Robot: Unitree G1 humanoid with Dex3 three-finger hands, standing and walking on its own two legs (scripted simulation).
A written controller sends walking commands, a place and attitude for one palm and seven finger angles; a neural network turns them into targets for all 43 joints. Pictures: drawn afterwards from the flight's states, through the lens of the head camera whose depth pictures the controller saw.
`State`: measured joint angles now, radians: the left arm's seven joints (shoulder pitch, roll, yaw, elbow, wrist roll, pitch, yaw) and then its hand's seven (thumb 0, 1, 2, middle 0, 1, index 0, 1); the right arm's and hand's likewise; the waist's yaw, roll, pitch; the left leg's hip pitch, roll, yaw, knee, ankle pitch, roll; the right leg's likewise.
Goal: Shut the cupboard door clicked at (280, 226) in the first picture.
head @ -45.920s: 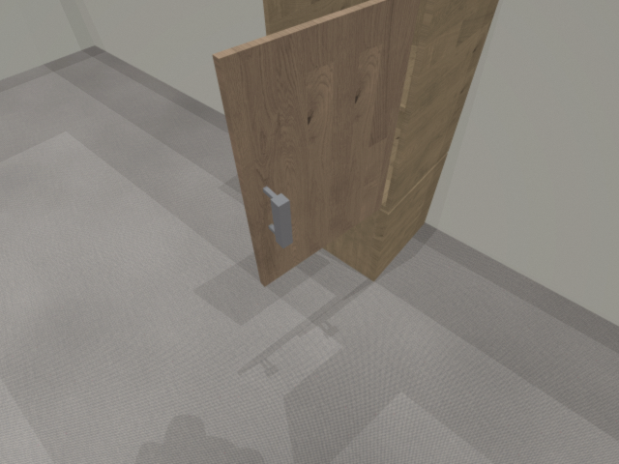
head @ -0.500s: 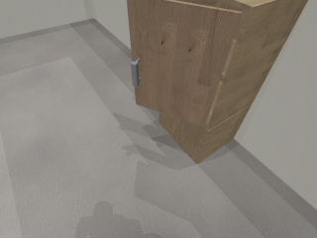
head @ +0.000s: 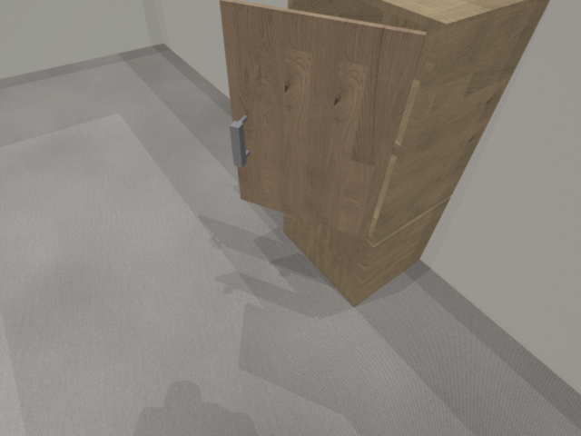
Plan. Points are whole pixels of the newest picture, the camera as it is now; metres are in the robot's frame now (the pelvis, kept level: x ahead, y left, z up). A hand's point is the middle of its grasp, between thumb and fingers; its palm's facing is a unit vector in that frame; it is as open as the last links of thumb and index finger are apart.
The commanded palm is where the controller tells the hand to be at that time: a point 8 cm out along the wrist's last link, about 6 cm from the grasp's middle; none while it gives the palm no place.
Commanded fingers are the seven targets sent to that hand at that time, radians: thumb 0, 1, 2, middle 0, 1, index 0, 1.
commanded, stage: look to check the result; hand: left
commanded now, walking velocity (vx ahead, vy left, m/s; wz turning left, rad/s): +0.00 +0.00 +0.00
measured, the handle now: (242, 140) +0.85 +0.18 -0.09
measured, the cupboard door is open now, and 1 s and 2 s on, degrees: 31 31 31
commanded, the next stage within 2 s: turn to face it in 0.52 s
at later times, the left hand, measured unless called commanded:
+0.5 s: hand out of the picture +0.03 +0.20 -0.17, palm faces +0.01 -0.97 -0.25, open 7.4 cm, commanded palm none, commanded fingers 0.00 0.90 0.90 -0.20 -0.30 -0.20 -0.30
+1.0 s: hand out of the picture +0.06 +0.18 -0.18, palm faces -0.08 -0.97 -0.24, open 7.4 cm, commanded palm none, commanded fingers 0.00 0.90 0.90 -0.20 -0.30 -0.20 -0.30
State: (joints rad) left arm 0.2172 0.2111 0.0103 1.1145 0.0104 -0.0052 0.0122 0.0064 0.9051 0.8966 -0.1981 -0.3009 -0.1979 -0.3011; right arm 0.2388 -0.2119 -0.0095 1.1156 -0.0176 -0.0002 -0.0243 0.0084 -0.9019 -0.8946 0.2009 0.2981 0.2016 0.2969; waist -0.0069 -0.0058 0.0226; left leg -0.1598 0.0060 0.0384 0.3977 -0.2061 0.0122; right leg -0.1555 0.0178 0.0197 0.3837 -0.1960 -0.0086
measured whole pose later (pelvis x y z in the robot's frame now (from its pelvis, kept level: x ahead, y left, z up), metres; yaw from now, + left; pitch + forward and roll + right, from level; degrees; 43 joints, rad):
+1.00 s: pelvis +0.01 -0.02 -0.01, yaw -8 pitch -1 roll +1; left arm 0.23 0.21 0.05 1.04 0.02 0.05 0.00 0.01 0.91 0.90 -0.20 -0.30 -0.20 -0.30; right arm 0.21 -0.19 -0.04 1.03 -0.02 0.03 -0.04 0.01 -0.90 -0.89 0.20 0.30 0.20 0.30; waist 0.02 -0.01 0.07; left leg -0.21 0.06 0.16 0.54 -0.31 -0.01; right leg -0.30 0.07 0.09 0.61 -0.28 -0.03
